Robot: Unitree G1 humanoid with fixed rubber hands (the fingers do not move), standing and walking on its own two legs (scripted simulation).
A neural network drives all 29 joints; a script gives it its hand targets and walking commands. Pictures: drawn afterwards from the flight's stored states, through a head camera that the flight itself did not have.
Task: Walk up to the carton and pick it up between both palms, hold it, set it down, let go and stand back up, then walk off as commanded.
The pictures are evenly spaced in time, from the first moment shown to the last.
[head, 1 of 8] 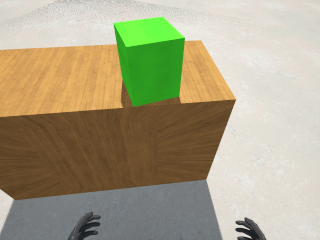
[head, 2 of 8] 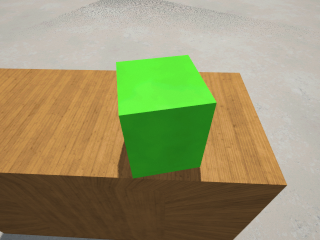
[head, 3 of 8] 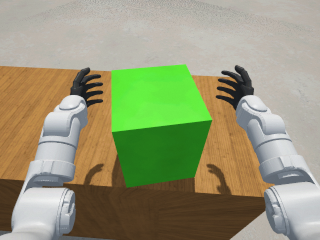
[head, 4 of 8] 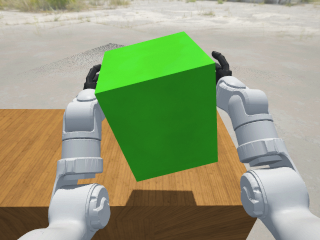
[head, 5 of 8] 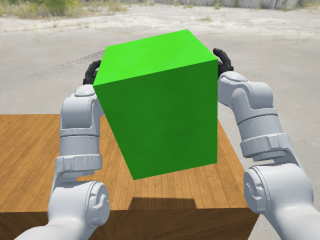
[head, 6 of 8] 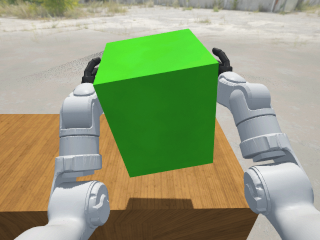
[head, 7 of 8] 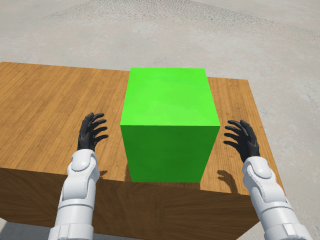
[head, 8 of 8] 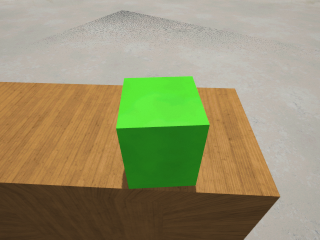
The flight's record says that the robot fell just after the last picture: no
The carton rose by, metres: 0.20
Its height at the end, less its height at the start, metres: +0.00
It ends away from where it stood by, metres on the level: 0.01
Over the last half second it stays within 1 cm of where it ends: yes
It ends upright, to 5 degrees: yes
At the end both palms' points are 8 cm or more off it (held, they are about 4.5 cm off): yes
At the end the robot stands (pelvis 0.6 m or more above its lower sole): yes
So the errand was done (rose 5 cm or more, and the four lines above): yes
